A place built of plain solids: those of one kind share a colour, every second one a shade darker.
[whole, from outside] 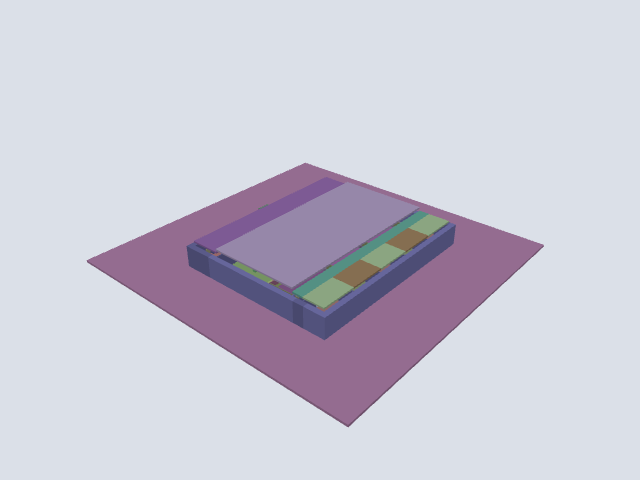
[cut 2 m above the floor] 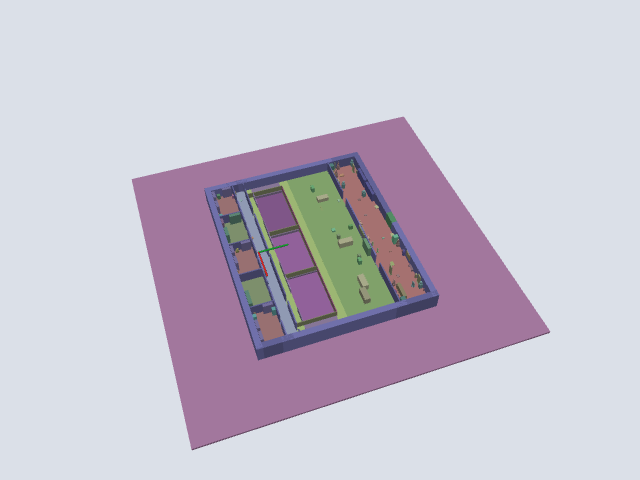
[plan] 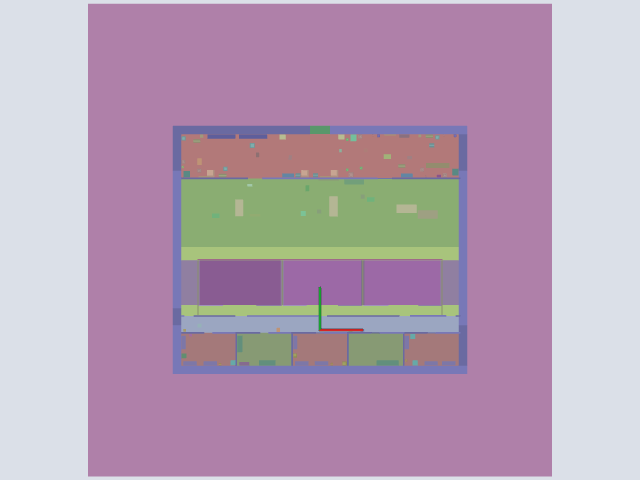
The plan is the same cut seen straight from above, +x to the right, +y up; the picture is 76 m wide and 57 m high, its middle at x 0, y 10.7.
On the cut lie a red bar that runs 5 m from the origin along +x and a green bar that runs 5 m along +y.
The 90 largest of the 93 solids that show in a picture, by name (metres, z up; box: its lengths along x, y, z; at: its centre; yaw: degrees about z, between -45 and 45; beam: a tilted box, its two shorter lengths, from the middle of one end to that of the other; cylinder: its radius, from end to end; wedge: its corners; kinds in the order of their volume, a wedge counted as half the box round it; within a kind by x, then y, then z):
{
 "ground_under_all_1": {"box": [55.09, 56.16, 0.4], "at": [0.0, 10.68, -0.75]},
 "wall_1": {"box": [1.0, 5.8, 3.91], "at": [-16.98, -2.32, 1.35]},
 "wall_2": {"box": [1.0, 3.8, 3.91], "at": [-16.98, 0.68, 1.35]},
 "wall_3": {"box": [1.0, 18.13, 3.91], "at": [-16.98, 9.85, 1.35]},
 "wall_4": {"box": [1.0, 7.15, 3.91], "at": [-16.98, 20.68, 1.35]},
 "wall_5": {"box": [2.94, 0.2, 3.91], "at": [-15.21, -0.32, 1.35]},
 "wall_6": {"box": [8.43, 1.0, 3.91], "at": [-13.26, -4.72, 1.35]},
 "wall_7": {"box": [8.12, 0.2, 3.91], "at": [-12.62, 18.01, 1.35]},
 "wall_8": {"box": [4.93, 0.2, 3.91], "at": [-12.54, 1.68, 1.35]},
 "wall_9": {"box": [2.94, 0.2, 3.91], "at": [-11.31, -0.32, 1.35]},
 "wall_10": {"box": [0.2, 4.2, 3.91], "at": [-9.95, -2.32, 1.35]},
 "wall_11": {"box": [16.28, 1.0, 3.91], "at": [-9.34, 23.76, 1.35]},
 "wall_12": {"box": [2.94, 0.2, 3.91], "at": [-8.58, -0.32, 1.35]},
 "wall_13": {"box": [8.43, 1.0, 3.91], "at": [-6.63, -4.72, 1.35]},
 "wall_14": {"box": [2.94, 0.2, 3.91], "at": [-4.68, -0.32, 1.35]},
 "wall_15": {"box": [8.49, 0.2, 3.91], "at": [-4.42, 1.68, 1.35]},
 "wall_16": {"box": [0.2, 4.2, 3.91], "at": [-3.31, -2.32, 1.35]},
 "wall_17": {"box": [2.94, 0.2, 3.91], "at": [-1.95, -0.32, 1.35]},
 "wall_18": {"box": [8.43, 1.0, 3.91], "at": [0.0, -4.72, 1.35]},
 "wall_19": {"box": [13.72, 0.2, 3.91], "at": [0.0, 18.01, 1.35]},
 "wall_20": {"box": [2.94, 0.2, 3.91], "at": [1.95, -0.32, 1.35]},
 "wall_21": {"box": [0.2, 4.2, 3.91], "at": [3.31, -2.32, 1.35]},
 "wall_22": {"box": [5.68, 0.2, 3.91], "at": [3.31, -0.32, 1.35]},
 "wall_23": {"box": [2.94, 0.2, 3.91], "at": [4.68, -0.32, 1.35]},
 "wall_24": {"box": [8.61, 0.2, 3.91], "at": [5.13, 1.68, 1.35]},
 "wall_25": {"box": [8.43, 1.0, 3.91], "at": [6.63, -4.72, 1.35]},
 "wall_26": {"box": [2.94, 0.2, 3.91], "at": [8.58, -0.32, 1.35]},
 "wall_27": {"box": [16.28, 1.0, 3.91], "at": [9.34, 23.76, 1.35]},
 "wall_28": {"box": [0.2, 4.2, 3.91], "at": [9.95, -2.32, 1.35]},
 "wall_29": {"box": [5.68, 0.2, 3.91], "at": [9.95, -0.32, 1.35]},
 "wall_30": {"box": [8.12, 0.2, 3.91], "at": [12.62, 18.01, 1.35]},
 "wall_31": {"box": [4.32, 0.2, 3.91], "at": [12.85, 1.68, 1.35]},
 "wall_32": {"box": [8.43, 1.0, 3.91], "at": [13.26, -4.72, 1.35]},
 "wall_33": {"box": [2.94, 0.2, 3.91], "at": [15.21, -0.32, 1.35]},
 "wall_34": {"box": [1.0, 5.8, 3.91], "at": [16.98, -2.32, 1.35]},
 "wall_35": {"box": [1.0, 3.8, 3.91], "at": [16.98, 0.68, 1.35]},
 "wall_36": {"box": [1.0, 18.13, 3.91], "at": [16.98, 9.85, 1.35]},
 "wall_37": {"box": [1.0, 7.15, 3.91], "at": [16.98, 20.68, 1.35]},
 "floor_yard_1": {"box": [33.15, 8.15, 1.11], "at": [0.0, 13.94, -0.04]},
 "floor_lobby_1": {"box": [33.15, 5.35, 1.11], "at": [0.0, 20.68, -0.04]},
 "ceil_hall_1": {"box": [33.15, 16.33, 0.3], "at": [0.0, 9.85, 4.61]},
 "floor_walkway_1": {"box": [33.15, 1.3, 1.11], "at": [0.0, 2.33, -0.04]},
 "floor_walkway_2": {"box": [33.15, 1.55, 1.11], "at": [0.0, 9.09, -0.04]},
 "floor_plot_1": {"box": [9.6, 5.33, 0.6], "at": [-9.47, 5.64, -0.3]},
 "floor_plot_2": {"box": [9.15, 5.33, 0.6], "at": [0.3, 5.64, -0.3]},
 "floor_plot_3": {"box": [9.0, 5.33, 0.83], "at": [9.78, 5.64, -0.18]},
 "floor_store_1": {"box": [6.63, 4.0, 1.11], "at": [-13.26, -2.32, -0.04]},
 "floor_store_2": {"box": [6.63, 4.0, 1.11], "at": [0.0, -2.32, -0.04]},
 "floor_store_3": {"box": [6.63, 4.0, 1.11], "at": [13.26, -2.32, -0.04]},
 "floor_back_corridor_1": {"box": [33.15, 2.0, 1.11], "at": [0.0, 0.68, -0.04]},
 "floor_office_1": {"box": [6.63, 4.0, 1.11], "at": [-6.63, -2.32, -0.04]},
 "floor_office_2": {"box": [6.63, 4.0, 1.11], "at": [6.63, -2.32, -0.04]},
 "ceil_lobby_1": {"box": [33.15, 5.35, 0.3], "at": [0.0, 20.68, 4.06]},
 "floor_baulk_1": {"box": [2.3, 5.33, 1.11], "at": [-15.43, 5.64, -0.04]},
 "floor_baulk_2": {"box": [0.4, 5.33, 1.11], "at": [-4.47, 5.64, -0.04]},
 "floor_baulk_3": {"box": [0.4, 5.33, 1.11], "at": [5.08, 5.64, -0.04]},
 "floor_baulk_4": {"box": [2.3, 5.33, 1.11], "at": [15.43, 5.64, -0.04]},
 "ceil_store_1": {"box": [6.63, 4.0, 0.3], "at": [-13.26, -2.32, 3.91]},
 "ceil_store_2": {"box": [6.63, 4.0, 0.3], "at": [0.0, -2.32, 3.91]},
 "ceil_store_3": {"box": [6.63, 4.0, 0.3], "at": [13.26, -2.32, 3.91]},
 "ceil_back_corridor_1": {"box": [33.15, 2.0, 0.3], "at": [0.0, 0.68, 3.91]},
 "ceil_office_1": {"box": [6.63, 4.0, 0.3], "at": [-6.63, -2.32, 3.91]},
 "ceil_office_2": {"box": [6.63, 4.0, 0.3], "at": [6.63, -2.32, 3.91]},
 "shelves_store_1": {"box": [0.5, 1.6, 2.0], "at": [-16.2, -1.47, 1.51]},
 "shelves_store_2": {"box": [1.6, 0.5, 2.0], "at": [-15.43, -3.94, 1.51]},
 "shelves_store_3": {"box": [1.6, 0.5, 2.0], "at": [-13.03, -3.94, 1.51]},
 "shelves_store_4": {"box": [0.5, 1.6, 2.0], "at": [-2.94, -1.47, 1.51]},
 "shelves_store_5": {"box": [1.6, 0.5, 2.0], "at": [-2.17, -3.94, 1.51]},
 "shelves_store_6": {"box": [1.6, 0.5, 2.0], "at": [0.18, -3.94, 1.51]},
 "shelves_store_7": {"box": [0.5, 1.6, 2.0], "at": [10.32, -1.47, 1.51]},
 "shelves_store_8": {"box": [1.6, 0.5, 2.0], "at": [13.2, -3.94, 1.51]},
 "shelves_store_9": {"box": [1.6, 0.5, 2.0], "at": [15.29, -3.94, 1.51]},
 "door_leaf_1": {"box": [2.4, 0.97, 4.38], "at": [0.0, 23.77, 1.59]},
 "console_hall_1": {"box": [0.95, 2.0, 0.79], "at": [-9.59, 14.52, 0.9]},
 "console_hall_2": {"box": [1.0, 2.4, 1.16], "at": [1.6, 14.7, 1.08]},
 "console_hall_3": {"box": [2.4, 1.0, 1.16], "at": [10.3, 14.41, 1.08]},
 "console_hall_4": {"box": [2.4, 1.0, 1.16], "at": [12.8, 13.73, 1.08]},
 "cabinets_office_1": {"box": [0.6, 1.95, 2.0], "at": [-9.52, -1.65, 1.51]},
 "cabinets_office_2": {"box": [1.95, 0.6, 2.0], "at": [-6.27, -3.89, 1.51]},
 "cabinets_office_3": {"box": [2.65, 0.6, 2.0], "at": [8.04, -3.89, 1.51]},
 "rail_far_1": {"box": [29.07, 0.12, 2.16], "at": [0.0, 8.37, 0.48]},
 "rail_baulk_1": {"box": [0.12, 6.53, 2.16], "at": [-14.47, 5.05, 0.48]},
 "rail_baulk_2": {"box": [0.12, 5.33, 2.16], "at": [-4.47, 5.65, 0.48]},
 "rail_baulk_3": {"box": [0.12, 5.33, 2.16], "at": [5.08, 5.65, 0.48]},
 "rail_baulk_4": {"box": [0.12, 6.53, 2.16], "at": [14.47, 5.05, 0.48]},
 "lockers_lobby_1": {"box": [3.35, 0.5, 1.8], "at": [-11.7, 22.98, 1.41]},
 "lockers_lobby_2": {"box": [3.35, 0.5, 1.8], "at": [-7.95, 22.98, 1.41]},
 "cabinets_hall_1": {"box": [2.35, 0.6, 2.0], "at": [4.05, 17.58, 1.51]},
 "desk_lobby_1": {"box": [2.8, 0.6, 1.05], "at": [13.97, 19.54, 1.03]},
 "drinks_machine_lobby_1": {"box": [0.8, 0.75, 1.85], "at": [-15.82, 18.52, 1.43]}
}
